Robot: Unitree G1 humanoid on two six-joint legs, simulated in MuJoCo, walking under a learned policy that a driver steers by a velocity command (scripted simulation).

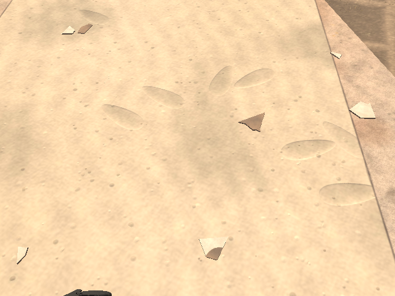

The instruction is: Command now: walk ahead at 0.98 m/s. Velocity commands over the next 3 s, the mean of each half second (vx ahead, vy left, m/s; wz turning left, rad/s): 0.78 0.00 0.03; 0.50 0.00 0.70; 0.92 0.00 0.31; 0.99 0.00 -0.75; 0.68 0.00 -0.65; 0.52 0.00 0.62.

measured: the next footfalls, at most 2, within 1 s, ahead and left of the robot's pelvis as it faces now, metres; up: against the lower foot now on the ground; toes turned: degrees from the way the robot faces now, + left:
right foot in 0.18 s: +0.36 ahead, -0.08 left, -0.04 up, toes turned -3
left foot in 0.54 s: +0.75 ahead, +0.05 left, -0.04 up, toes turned -2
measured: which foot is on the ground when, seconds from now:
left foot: down 0.00-0.18, up 0.20-0.52, down 0.54-0.96, up 0.98-1.00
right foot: up 0.00-0.16, down 0.18-0.54, up 0.56-0.96, down 0.98-1.00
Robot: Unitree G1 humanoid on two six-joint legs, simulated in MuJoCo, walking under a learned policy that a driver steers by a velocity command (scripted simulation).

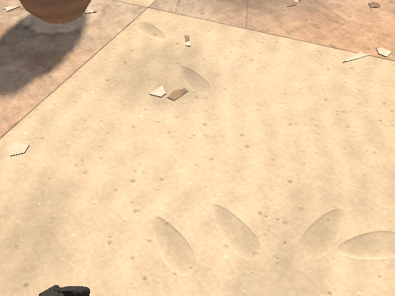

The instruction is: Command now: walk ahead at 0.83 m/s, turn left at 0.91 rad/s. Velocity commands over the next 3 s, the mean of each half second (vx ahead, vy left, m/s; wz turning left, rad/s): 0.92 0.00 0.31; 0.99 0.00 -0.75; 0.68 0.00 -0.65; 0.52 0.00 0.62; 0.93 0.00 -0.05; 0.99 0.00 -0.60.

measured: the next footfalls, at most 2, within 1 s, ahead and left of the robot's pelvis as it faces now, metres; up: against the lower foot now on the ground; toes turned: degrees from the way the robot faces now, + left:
left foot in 0.42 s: +0.41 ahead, +0.18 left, +0.00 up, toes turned +13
right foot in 0.88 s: +0.85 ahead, +0.05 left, +0.00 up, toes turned -13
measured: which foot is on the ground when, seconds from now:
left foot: up 0.00-0.40, down 0.42-0.88, up 0.90-1.00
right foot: down 0.00-0.42, up 0.44-0.86, down 0.88-1.00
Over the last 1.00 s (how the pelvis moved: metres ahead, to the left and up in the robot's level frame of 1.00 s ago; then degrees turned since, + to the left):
0.76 -0.03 -0.04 22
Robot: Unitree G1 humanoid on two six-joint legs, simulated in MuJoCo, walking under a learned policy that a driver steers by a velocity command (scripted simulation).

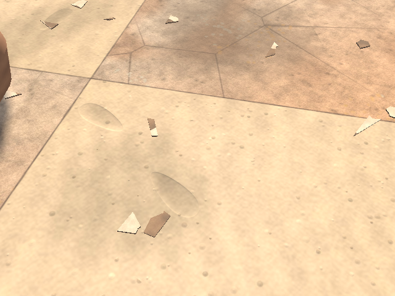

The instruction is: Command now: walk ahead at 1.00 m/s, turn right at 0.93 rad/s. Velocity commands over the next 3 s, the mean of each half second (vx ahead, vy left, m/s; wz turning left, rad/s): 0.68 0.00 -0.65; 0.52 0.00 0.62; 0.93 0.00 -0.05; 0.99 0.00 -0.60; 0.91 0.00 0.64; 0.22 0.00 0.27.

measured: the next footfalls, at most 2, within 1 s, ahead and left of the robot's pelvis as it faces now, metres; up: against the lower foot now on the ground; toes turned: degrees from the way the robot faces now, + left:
left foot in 0.30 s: +0.52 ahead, +0.13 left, +0.00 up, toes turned -19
right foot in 0.72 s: +0.55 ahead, -0.10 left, +0.00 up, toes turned -4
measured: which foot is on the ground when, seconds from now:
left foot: up 0.00-0.28, down 0.30-0.72, up 0.74-1.00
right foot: down 0.00-0.30, up 0.32-0.70, down 0.72-1.00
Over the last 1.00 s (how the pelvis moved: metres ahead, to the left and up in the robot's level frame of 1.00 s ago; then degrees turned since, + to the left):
0.77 0.07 -0.03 -16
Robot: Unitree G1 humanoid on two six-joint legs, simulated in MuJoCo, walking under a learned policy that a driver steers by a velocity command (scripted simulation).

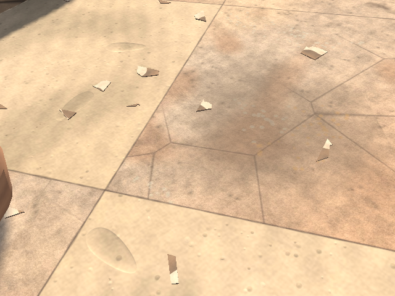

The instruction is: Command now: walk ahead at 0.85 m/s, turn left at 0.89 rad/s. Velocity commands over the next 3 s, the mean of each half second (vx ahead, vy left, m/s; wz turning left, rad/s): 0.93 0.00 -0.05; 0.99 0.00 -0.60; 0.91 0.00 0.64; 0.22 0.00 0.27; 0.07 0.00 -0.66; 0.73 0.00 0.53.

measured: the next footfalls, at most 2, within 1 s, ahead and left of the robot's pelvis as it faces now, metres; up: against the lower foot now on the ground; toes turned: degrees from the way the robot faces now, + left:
left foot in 0.22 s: +0.30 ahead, +0.19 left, +0.00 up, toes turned +11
right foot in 0.68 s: +0.74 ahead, +0.06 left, +0.00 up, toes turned -15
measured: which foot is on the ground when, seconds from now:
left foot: up 0.00-0.20, down 0.22-0.68, up 0.70-1.00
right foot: down 0.00-0.24, up 0.26-0.66, down 0.68-1.00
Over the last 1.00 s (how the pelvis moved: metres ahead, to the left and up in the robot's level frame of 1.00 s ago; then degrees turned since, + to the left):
0.58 0.02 0.04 3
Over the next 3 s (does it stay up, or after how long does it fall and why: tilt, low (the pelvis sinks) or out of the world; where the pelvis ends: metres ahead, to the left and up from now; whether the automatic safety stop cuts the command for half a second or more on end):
stays up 1.79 -0.04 -0.02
